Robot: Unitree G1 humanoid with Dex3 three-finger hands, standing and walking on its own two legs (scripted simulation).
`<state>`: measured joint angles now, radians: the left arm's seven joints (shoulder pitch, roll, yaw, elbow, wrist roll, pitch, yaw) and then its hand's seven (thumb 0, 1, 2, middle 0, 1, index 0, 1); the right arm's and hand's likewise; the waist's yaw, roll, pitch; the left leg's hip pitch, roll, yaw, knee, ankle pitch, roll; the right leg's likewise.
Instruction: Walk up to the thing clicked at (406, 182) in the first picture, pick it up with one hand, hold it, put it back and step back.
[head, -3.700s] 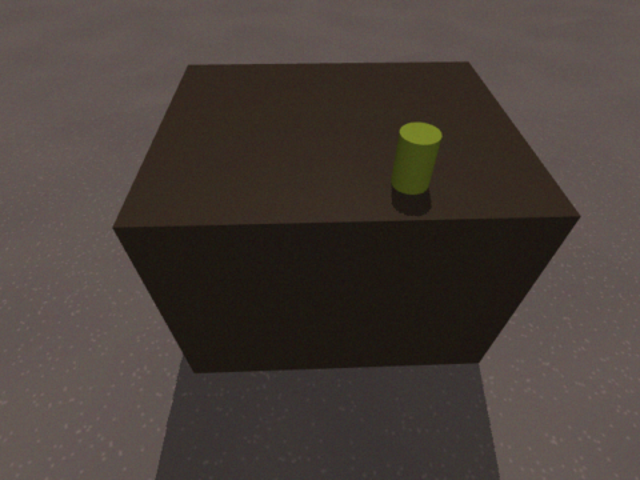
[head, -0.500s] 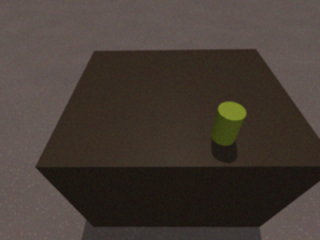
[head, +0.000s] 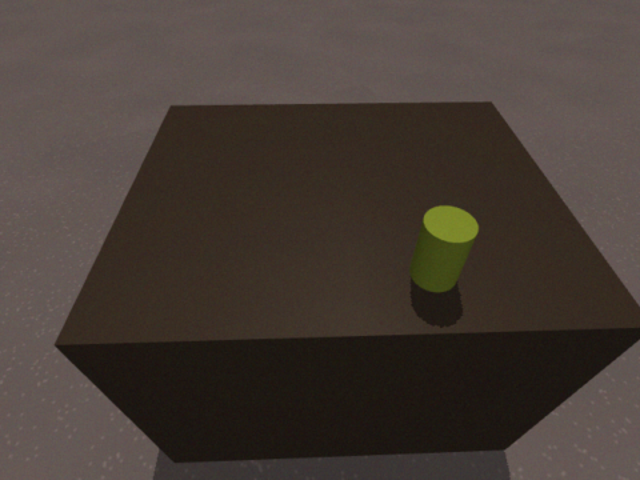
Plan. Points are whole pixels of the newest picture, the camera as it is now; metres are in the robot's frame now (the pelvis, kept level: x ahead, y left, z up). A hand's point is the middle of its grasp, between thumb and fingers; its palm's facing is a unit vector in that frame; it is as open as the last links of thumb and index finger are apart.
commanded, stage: walk up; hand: right
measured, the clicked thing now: (441, 250) +0.49 -0.21 -0.02
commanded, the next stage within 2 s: stand in 0.10 s
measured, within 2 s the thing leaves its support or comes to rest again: neither
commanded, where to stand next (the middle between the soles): +0.06 +0.01 m, yaw +0 degrees
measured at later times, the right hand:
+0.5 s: hand out of the picture +0.07 -0.26 -0.16, palm faces -0.04 +0.94 -0.33, open 7.4 cm
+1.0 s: hand out of the picture +0.07 -0.26 -0.16, palm faces -0.03 +0.94 -0.33, open 7.4 cm
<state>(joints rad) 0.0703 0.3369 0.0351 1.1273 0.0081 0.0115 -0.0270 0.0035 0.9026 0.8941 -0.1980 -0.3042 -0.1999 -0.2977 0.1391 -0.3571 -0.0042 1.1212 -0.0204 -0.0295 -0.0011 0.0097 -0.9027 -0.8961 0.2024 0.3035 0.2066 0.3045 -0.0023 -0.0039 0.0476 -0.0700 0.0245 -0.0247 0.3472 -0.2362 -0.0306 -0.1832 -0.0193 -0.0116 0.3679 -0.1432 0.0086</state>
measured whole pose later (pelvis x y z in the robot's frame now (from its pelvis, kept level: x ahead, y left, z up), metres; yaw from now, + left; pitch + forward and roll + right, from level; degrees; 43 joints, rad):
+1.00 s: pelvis +0.00 +0.00 +0.00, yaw +0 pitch -2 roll +0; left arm 0.09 0.36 0.00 1.13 0.00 -0.01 -0.02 0.00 0.90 0.89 -0.20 -0.30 -0.20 -0.30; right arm 0.13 -0.36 0.00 1.13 -0.02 -0.01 0.01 0.01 -0.90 -0.90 0.20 0.30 0.21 0.30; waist 0.00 0.00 0.05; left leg -0.05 0.03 -0.02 0.31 -0.23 -0.04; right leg -0.17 -0.01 -0.01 0.36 -0.14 0.00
